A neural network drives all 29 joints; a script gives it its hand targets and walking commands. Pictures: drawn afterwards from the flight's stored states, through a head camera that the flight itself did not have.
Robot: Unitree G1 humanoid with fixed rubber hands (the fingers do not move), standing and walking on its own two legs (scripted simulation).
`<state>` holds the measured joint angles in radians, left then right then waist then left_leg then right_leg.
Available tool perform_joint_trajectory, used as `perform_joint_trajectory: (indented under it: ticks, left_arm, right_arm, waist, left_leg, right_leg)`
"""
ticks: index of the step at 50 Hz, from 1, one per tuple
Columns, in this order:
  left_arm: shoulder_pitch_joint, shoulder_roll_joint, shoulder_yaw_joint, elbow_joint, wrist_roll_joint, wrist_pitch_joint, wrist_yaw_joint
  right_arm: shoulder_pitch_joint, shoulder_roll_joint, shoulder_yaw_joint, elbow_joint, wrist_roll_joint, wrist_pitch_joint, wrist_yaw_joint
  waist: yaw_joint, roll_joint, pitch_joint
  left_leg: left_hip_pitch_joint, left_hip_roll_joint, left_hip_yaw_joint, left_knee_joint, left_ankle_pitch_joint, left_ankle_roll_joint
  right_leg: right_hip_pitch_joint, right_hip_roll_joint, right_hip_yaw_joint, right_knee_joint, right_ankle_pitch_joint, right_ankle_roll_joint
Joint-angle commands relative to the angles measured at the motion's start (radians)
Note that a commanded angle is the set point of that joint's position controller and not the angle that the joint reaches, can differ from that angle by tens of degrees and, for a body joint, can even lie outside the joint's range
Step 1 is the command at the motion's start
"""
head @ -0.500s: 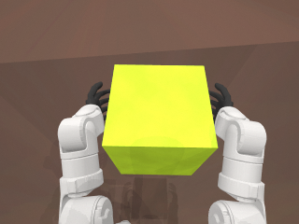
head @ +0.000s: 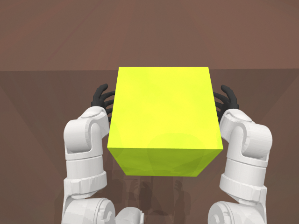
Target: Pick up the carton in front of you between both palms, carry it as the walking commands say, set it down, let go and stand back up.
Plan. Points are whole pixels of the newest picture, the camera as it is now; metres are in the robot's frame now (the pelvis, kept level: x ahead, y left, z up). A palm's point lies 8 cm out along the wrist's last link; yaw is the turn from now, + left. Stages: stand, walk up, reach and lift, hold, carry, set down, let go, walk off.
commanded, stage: carry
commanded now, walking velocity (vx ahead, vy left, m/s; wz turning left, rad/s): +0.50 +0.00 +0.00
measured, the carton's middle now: (162, 127) +0.35 +0.02 +0.06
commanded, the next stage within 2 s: none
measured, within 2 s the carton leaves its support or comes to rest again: neither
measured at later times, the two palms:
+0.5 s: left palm (124, 29) +0.66 +0.17 +0.16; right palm (218, 33) +0.64 -0.13 +0.17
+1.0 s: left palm out of the picture +0.95 +0.15 +0.19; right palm out of the picture +0.96 -0.15 +0.19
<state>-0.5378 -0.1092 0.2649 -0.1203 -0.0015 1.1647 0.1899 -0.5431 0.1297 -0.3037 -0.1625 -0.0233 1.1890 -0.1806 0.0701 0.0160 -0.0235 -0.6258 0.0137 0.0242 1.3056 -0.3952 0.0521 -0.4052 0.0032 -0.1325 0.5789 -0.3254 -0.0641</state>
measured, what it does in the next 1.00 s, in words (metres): climbs: left foot, then right foot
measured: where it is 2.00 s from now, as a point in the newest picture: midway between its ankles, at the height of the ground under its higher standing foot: (168, 87)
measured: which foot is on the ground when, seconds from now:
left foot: up 0.00-0.22, down 0.24-0.68, up 0.70-1.00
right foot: down 0.00-0.24, up 0.26-0.64, down 0.66-1.00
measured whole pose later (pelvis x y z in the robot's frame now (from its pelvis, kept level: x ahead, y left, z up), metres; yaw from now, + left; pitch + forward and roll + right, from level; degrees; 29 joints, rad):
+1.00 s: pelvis +0.61 -0.01 +0.05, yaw +0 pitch +5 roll +0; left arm -0.57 -0.10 0.26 -0.16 -0.02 1.14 0.19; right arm -0.54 0.11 -0.28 -0.23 -0.02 1.17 -0.18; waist 0.05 0.02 -0.04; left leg -0.74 0.07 0.05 0.92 -0.27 0.03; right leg -0.22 0.01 -0.12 0.45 -0.39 -0.04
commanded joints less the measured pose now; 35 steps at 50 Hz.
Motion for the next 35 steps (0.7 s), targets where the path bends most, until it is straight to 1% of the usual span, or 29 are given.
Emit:
perform_joint_trajectory:
  ticks: [1,2,4,6,8,9,10,11,12,13,14,15,16,17,18,19,20,22,23,25,27,29,30,31,32,33,34,35]
  left_arm:
    - [-0.723,-0.776,-0.686,-0.166,-0.297,-0.036,-0.074]
    - [-0.698,-0.761,-0.682,-0.161,-0.291,-0.037,-0.072]
    - [-0.659,-0.726,-0.666,-0.156,-0.275,-0.034,-0.064]
    - [-0.616,-0.689,-0.643,-0.138,-0.251,-0.025,-0.055]
    - [-0.583,-0.658,-0.618,-0.118,-0.223,-0.012,-0.046]
    - [-0.572,-0.646,-0.606,-0.108,-0.209,-0.006,-0.042]
    - [-0.564,-0.636,-0.595,-0.098,-0.197,0.001,-0.038]
    - [-0.560,-0.629,-0.587,-0.091,-0.186,0.008,-0.035]
    - [-0.559,-0.621,-0.578,-0.084,-0.171,0.015,-0.031]
    - [-0.539,-0.619,-0.562,-0.077,-0.161,0.023,-0.028]
    - [-0.553,-0.617,-0.547,-0.072,-0.153,0.027,-0.024]
    - [-0.598,-0.642,-0.544,-0.078,-0.151,0.024,-0.022]
    - [-0.602,-0.667,-0.536,-0.071,-0.147,0.021,-0.022]
    - [-0.613,-0.698,-0.540,-0.072,-0.142,0.014,-0.025]
    - [-0.618,-0.721,-0.542,-0.069,-0.136,0.005,-0.028]
    - [-0.624,-0.732,-0.550,-0.076,-0.133,-0.005,-0.031]
    - [-0.623,-0.735,-0.561,-0.083,-0.131,-0.012,-0.032]
    - [-0.611,-0.720,-0.576,-0.097,-0.127,-0.022,-0.029]
    - [-0.603,-0.706,-0.580,-0.106,-0.127,-0.023,-0.027]
    - [-0.584,-0.675,-0.582,-0.118,-0.133,-0.019,-0.022]
    - [-0.563,-0.651,-0.581,-0.111,-0.137,-0.009,-0.018]
    - [-0.549,-0.634,-0.574,-0.095,-0.139,0.003,-0.016]
    - [-0.549,-0.629,-0.570,-0.086,-0.141,0.008,-0.016]
    - [-0.552,-0.627,-0.565,-0.076,-0.145,0.013,-0.017]
    - [-0.543,-0.629,-0.559,-0.053,-0.147,0.016,-0.018]
    - [-0.533,-0.625,-0.551,-0.031,-0.145,0.018,-0.018]
    - [-0.516,-0.620,-0.542,-0.019,-0.145,0.021,-0.018]
    - [-0.556,-0.605,-0.541,-0.009,-0.151,0.017,-0.015]
  right_arm:
    - [-0.588,0.693,0.614,-0.059,0.149,-0.044,0.017]
    - [-0.578,0.681,0.620,-0.066,0.151,-0.046,0.017]
    - [-0.568,0.656,0.630,-0.085,0.160,-0.045,0.015]
    - [-0.552,0.635,0.632,-0.083,0.164,-0.037,0.014]
    - [-0.539,0.614,0.627,-0.068,0.167,-0.025,0.014]
    - [-0.536,0.606,0.623,-0.058,0.168,-0.020,0.014]
    - [-0.531,0.602,0.617,-0.044,0.169,-0.015,0.013]
    - [-0.518,0.600,0.608,-0.027,0.171,-0.011,0.012]
    - [-0.498,0.596,0.596,-0.002,0.174,-0.008,0.011]
    - [-0.497,0.579,0.592,0.000,0.176,-0.005,0.008]
    - [-0.517,0.599,0.598,0.014,0.179,-0.006,0.008]
    - [-0.562,0.626,0.617,-0.019,0.203,-0.008,0.015]
    - [-0.596,0.674,0.646,-0.042,0.228,-0.013,0.025]
    - [-0.648,0.715,0.671,-0.073,0.258,-0.022,0.039]
    - [-0.700,0.751,0.698,-0.102,0.286,-0.034,0.050]
    - [-0.729,0.768,0.714,-0.123,0.306,-0.045,0.059]
    - [-0.734,0.773,0.725,-0.129,0.316,-0.052,0.063]
    - [-0.705,0.753,0.725,-0.128,0.317,-0.058,0.063]
    - [-0.683,0.735,0.718,-0.124,0.310,-0.058,0.060]
    - [-0.639,0.699,0.698,-0.112,0.291,-0.052,0.050]
    - [-0.586,0.662,0.673,-0.083,0.263,-0.041,0.039]
    - [-0.556,0.634,0.648,-0.055,0.236,-0.029,0.031]
    - [-0.546,0.623,0.636,-0.043,0.224,-0.023,0.027]
    - [-0.540,0.614,0.626,-0.032,0.213,-0.017,0.025]
    - [-0.538,0.607,0.617,-0.020,0.203,-0.012,0.022]
    - [-0.519,0.598,0.606,-0.001,0.191,-0.007,0.019]
    - [-0.529,0.587,0.593,0.002,0.179,-0.004,0.015]
    - [-0.530,0.607,0.580,0.003,0.166,0.002,0.013]
  waist:
    - [-0.026,-0.112,-0.429]
    - [-0.023,-0.111,-0.417]
    - [-0.016,-0.109,-0.395]
    - [-0.012,-0.134,-0.371]
    - [-0.011,-0.160,-0.341]
    - [-0.022,-0.170,-0.336]
    - [-0.056,-0.173,-0.350]
    - [-0.104,-0.150,-0.392]
    - [-0.145,-0.077,-0.479]
    - [-0.157,0.140,-0.561]
    - [-0.163,0.317,-0.535]
    - [-0.149,0.231,-0.501]
    - [-0.155,0.118,-0.479]
    - [-0.147,0.032,-0.460]
    - [-0.130,0.026,-0.449]
    - [-0.113,0.046,-0.449]
    - [-0.110,0.067,-0.445]
    - [-0.116,0.088,-0.433]
    - [-0.120,0.085,-0.424]
    - [-0.129,0.086,-0.398]
    - [-0.138,0.104,-0.370]
    - [-0.134,0.127,-0.342]
    - [-0.125,0.141,-0.331]
    - [-0.098,0.152,-0.336]
    - [-0.053,0.132,-0.364]
    - [-0.014,0.074,-0.438]
    - [0.024,-0.048,-0.504]
    - [0.000,-0.336,-0.540]
  left_leg:
    - [-0.186,0.051,-0.017,-0.095,0.050,-0.008]
    - [-0.198,0.057,-0.009,-0.161,0.063,-0.014]
    - [-0.155,0.060,0.009,-0.328,0.101,-0.023]
    - [-0.076,0.037,0.056,-0.470,0.146,-0.020]
    - [-0.003,0.004,0.112,-0.584,0.166,-0.012]
    - [0.055,-0.021,0.141,-0.636,0.166,-0.005]
    - [0.155,-0.058,0.178,-0.690,0.174,0.005]
    - [0.327,-0.096,0.224,-0.761,0.201,0.015]
    - [0.581,-0.053,0.131,-0.764,0.168,0.033]
    - [0.779,0.223,-0.363,-0.849,-0.016,0.136]
    - [0.913,0.342,-0.697,-0.967,0.139,0.244]
    - [0.904,0.337,-0.653,-0.915,0.237,0.260]
    - [0.853,0.317,-0.548,-0.872,0.359,0.246]
    - [0.802,0.301,-0.462,-0.861,0.405,0.215]
    - [0.753,0.286,-0.399,-0.881,0.377,0.188]
    - [0.720,0.272,-0.353,-0.906,0.325,0.168]
    - [0.699,0.264,-0.323,-0.921,0.306,0.165]
    - [0.704,0.251,-0.266,-0.946,0.304,0.178]
    - [0.709,0.248,-0.239,-0.956,0.314,0.185]
    - [0.693,0.227,-0.168,-0.965,0.358,0.178]
    - [0.671,0.202,-0.107,-0.966,0.428,0.159]
    - [0.655,0.184,-0.056,-0.955,0.501,0.130]
    - [0.647,0.180,-0.034,-0.936,0.543,0.110]
    - [0.631,0.180,-0.011,-0.879,0.658,0.090]
    - [0.593,0.162,0.049,-0.750,0.765,0.059]
    - [0.504,0.124,0.098,-0.566,0.756,0.021]
    - [0.316,0.087,0.096,-0.318,0.476,-0.020]
    - [-0.010,-0.078,0.055,-0.071,-0.028,-0.049]
  right_leg:
    - [0.470,-0.276,0.376,-0.222,0.203,-0.166]
    - [0.477,-0.274,0.350,-0.231,0.225,-0.172]
    - [0.461,-0.254,0.276,-0.237,0.277,-0.163]
    - [0.439,-0.228,0.207,-0.237,0.352,-0.134]
    - [0.430,-0.209,0.155,-0.221,0.435,-0.104]
    - [0.422,-0.201,0.130,-0.189,0.514,-0.086]
    - [0.406,-0.193,0.097,-0.111,0.635,-0.063]
    - [0.360,-0.172,0.038,0.027,0.728,-0.033]
    - [0.236,-0.142,0.008,0.217,0.623,0.006]
    - [-0.018,-0.065,0.019,0.498,0.313,0.053]
    - [-0.307,0.085,0.080,0.695,-0.183,0.062]
    - [-0.406,0.033,0.161,0.837,-0.180,0.030]
    - [-0.436,0.002,0.164,0.872,-0.149,0.021]
    - [-0.441,-0.029,0.168,0.836,-0.110,0.016]
    - [-0.423,-0.048,0.169,0.784,-0.083,0.014]
    - [-0.397,-0.060,0.167,0.744,-0.068,0.015]
    - [-0.387,-0.064,0.153,0.716,-0.050,0.018]
    - [-0.415,-0.073,0.127,0.643,-0.005,0.033]
    - [-0.430,-0.080,0.117,0.585,0.011,0.043]
    - [-0.400,-0.087,0.097,0.426,0.051,0.053]
    - [-0.332,-0.071,0.055,0.269,0.090,0.048]
    - [-0.250,-0.039,-0.004,0.145,0.120,0.036]
    - [-0.200,-0.021,-0.029,0.097,0.126,0.026]
    - [-0.116,0.009,-0.058,0.060,0.117,0.014]
    - [0.037,0.054,-0.108,-0.009,0.141,0.007]
    - [0.270,0.061,-0.103,-0.030,0.115,-0.001]
    - [0.470,-0.121,0.190,-0.076,-0.089,-0.039]
    - [0.648,-0.367,0.735,-0.215,-0.067,-0.173]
